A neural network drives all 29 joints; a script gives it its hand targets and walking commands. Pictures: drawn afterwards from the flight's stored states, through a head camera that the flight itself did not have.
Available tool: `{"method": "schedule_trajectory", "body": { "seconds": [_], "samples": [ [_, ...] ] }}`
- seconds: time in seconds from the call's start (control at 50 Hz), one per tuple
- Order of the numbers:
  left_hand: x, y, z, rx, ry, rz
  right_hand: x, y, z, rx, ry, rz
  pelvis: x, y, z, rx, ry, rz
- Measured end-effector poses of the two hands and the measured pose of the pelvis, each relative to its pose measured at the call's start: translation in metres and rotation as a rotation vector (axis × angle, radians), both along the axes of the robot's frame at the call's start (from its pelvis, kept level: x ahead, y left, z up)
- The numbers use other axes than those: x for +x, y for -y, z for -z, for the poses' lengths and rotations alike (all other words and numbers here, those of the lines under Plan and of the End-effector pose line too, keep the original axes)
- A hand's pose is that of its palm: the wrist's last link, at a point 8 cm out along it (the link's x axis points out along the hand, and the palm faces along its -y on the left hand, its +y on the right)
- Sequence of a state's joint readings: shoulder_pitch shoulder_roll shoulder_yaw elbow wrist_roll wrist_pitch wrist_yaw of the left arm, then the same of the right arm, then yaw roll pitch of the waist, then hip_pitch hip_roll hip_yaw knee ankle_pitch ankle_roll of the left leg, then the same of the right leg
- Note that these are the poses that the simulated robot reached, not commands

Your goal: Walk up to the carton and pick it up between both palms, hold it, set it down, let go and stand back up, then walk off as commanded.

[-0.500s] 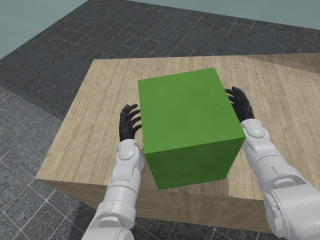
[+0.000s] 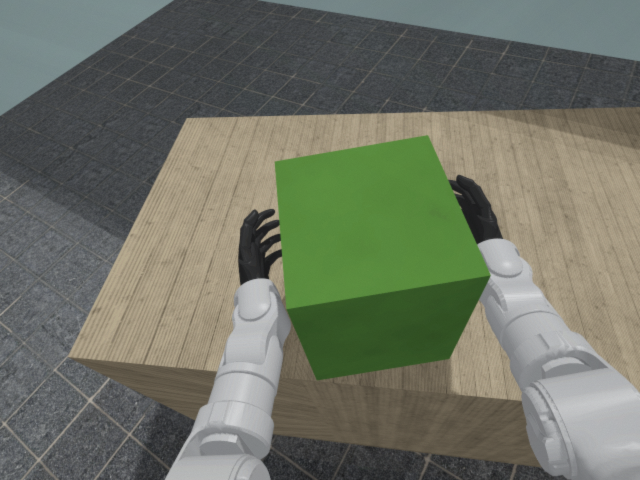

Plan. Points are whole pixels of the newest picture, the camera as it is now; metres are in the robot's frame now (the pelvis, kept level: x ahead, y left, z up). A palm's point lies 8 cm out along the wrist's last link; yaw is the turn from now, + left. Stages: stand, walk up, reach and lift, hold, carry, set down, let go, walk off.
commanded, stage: reach and lift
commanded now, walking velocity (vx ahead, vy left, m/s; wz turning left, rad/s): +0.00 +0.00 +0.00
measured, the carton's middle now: (368, 267) +0.40 +0.05 +0.00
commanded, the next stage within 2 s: none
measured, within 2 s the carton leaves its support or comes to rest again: leaves its support in 0.44 s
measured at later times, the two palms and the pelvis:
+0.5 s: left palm (258, 274) +0.34 +0.18 +0.05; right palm (485, 236) +0.44 -0.09 +0.04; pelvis +0.00 +0.00 +0.00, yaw +0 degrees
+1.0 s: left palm (258, 272) +0.33 +0.18 +0.06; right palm (496, 240) +0.42 -0.10 +0.06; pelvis -0.01 +0.00 +0.00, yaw +0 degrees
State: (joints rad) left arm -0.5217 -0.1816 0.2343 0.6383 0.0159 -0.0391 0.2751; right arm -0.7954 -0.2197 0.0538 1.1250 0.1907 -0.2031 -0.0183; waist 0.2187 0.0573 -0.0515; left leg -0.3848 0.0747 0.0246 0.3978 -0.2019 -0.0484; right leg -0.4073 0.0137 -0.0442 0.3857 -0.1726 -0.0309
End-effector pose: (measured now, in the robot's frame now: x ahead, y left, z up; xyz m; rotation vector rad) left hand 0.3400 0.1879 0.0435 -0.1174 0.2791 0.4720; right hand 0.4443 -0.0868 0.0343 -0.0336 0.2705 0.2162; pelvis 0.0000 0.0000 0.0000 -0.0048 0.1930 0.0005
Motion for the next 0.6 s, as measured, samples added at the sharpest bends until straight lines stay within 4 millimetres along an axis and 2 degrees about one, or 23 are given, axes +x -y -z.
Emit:
{"method": "schedule_trajectory", "body": {
  "seconds": [0.3, 0.6],
  "samples": [
    [-0.002, 0.000, 0.001, 0.017, 0.029, 0.012, -0.003, -0.002, -0.004, -0.051, 0.043, -0.017, 0.001, 0.001, 0.000, 0.000, -0.002, 0.000],
    [-0.003, 0.006, -0.007, 0.032, 0.075, 0.032, -0.011, 0.007, -0.012, -0.055, 0.094, 0.004, -0.002, 0.001, -0.001, 0.000, -0.002, 0.000]
  ]
}}
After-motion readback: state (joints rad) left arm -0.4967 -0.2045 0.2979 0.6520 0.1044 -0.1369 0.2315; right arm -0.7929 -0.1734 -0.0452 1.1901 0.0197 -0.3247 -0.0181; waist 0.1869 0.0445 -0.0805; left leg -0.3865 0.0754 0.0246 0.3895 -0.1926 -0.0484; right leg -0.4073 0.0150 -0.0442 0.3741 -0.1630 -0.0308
